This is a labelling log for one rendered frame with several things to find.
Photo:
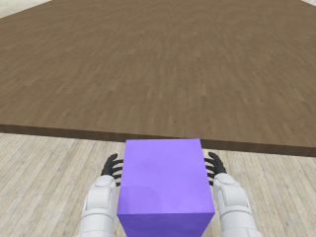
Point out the right robot hand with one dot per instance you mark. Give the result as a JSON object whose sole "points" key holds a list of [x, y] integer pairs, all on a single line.
{"points": [[217, 167]]}

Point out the left robot hand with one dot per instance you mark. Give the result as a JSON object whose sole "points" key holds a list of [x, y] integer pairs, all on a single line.
{"points": [[109, 170]]}

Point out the left robot forearm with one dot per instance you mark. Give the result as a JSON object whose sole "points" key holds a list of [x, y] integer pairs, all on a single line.
{"points": [[98, 212]]}

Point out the carton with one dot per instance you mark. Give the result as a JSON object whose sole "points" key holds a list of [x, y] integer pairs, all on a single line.
{"points": [[164, 189]]}

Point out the right robot forearm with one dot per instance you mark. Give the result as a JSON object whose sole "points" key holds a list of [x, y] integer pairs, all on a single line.
{"points": [[235, 212]]}

